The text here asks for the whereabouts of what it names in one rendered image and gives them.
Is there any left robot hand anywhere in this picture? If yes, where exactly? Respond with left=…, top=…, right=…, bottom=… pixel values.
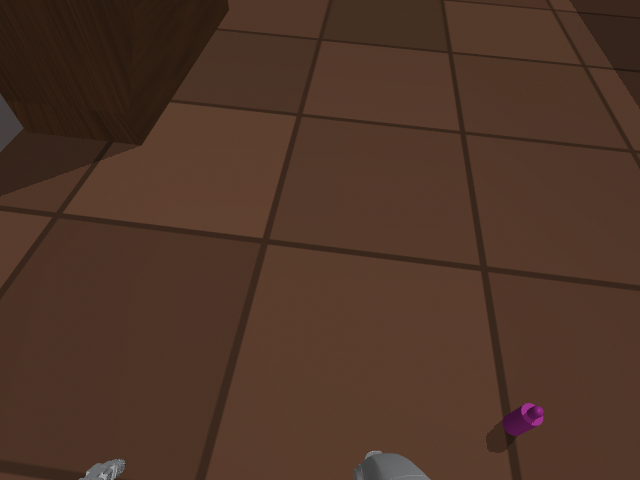
left=78, top=459, right=125, bottom=480

